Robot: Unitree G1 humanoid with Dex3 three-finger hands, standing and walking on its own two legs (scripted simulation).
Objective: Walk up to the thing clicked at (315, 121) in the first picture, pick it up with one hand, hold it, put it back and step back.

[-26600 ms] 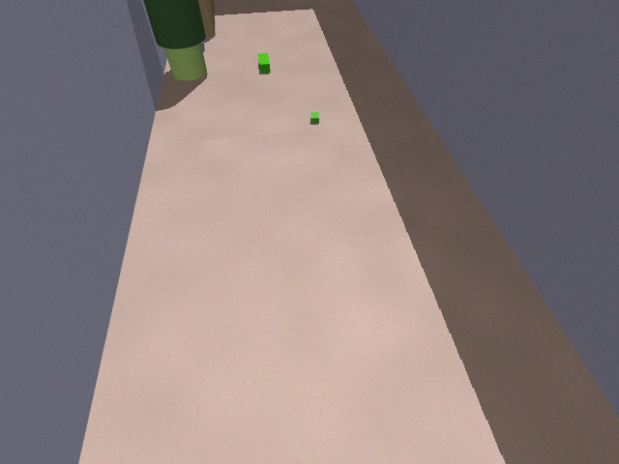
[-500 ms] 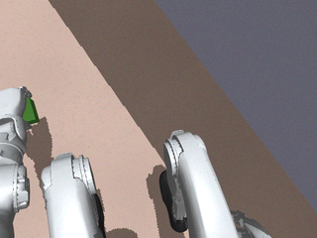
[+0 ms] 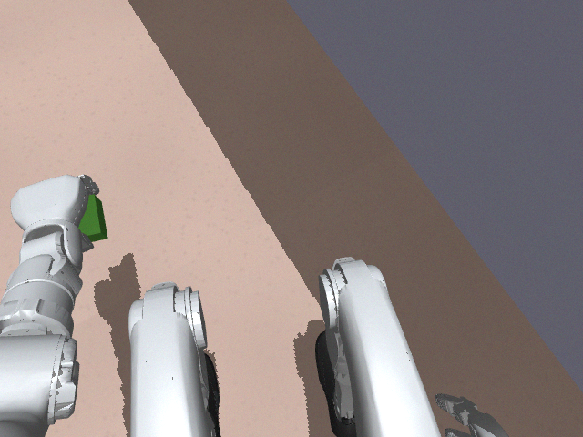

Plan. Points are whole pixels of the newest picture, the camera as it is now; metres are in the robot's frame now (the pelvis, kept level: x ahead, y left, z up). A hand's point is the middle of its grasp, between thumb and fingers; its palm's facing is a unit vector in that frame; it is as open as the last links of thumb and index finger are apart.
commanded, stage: lift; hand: left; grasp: from above
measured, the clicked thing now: (85, 220) +0.45 +0.28 -0.16
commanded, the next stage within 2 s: hold in 1.30 s
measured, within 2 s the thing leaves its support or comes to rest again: neither
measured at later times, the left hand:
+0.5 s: hand out of the picture +0.37 +0.28 +0.06, palm faces -0.36 -0.16 -0.92, open 8.9 cm
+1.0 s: hand out of the picture +0.35 +0.25 +0.22, palm faces -0.40 -0.19 -0.90, open 8.9 cm
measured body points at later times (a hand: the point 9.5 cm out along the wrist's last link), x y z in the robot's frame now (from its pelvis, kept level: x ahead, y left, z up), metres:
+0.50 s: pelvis +0.01 +0.00 +0.15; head +0.14 +0.03 +0.58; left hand +0.38 +0.28 +0.11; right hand +0.16 -0.26 +0.03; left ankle +0.09 +0.13 -0.34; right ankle +0.10 -0.14 -0.34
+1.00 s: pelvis +0.05 +0.00 +0.31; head +0.12 +0.01 +0.75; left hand +0.37 +0.26 +0.27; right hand +0.17 -0.26 +0.19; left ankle +0.09 +0.13 -0.34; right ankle +0.10 -0.14 -0.34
